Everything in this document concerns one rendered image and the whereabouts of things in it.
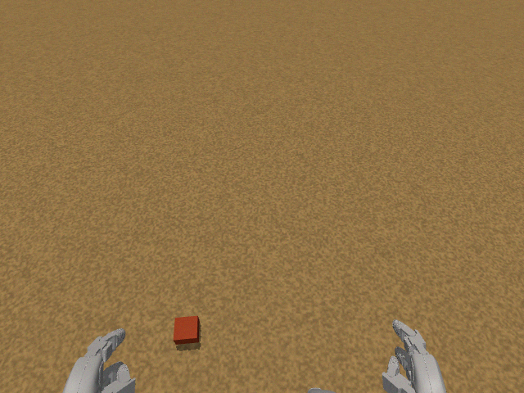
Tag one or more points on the small box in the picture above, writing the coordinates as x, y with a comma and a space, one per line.
186, 330

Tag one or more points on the left robot hand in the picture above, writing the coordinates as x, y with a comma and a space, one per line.
87, 375

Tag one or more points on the right robot hand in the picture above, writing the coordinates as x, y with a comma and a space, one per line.
422, 370

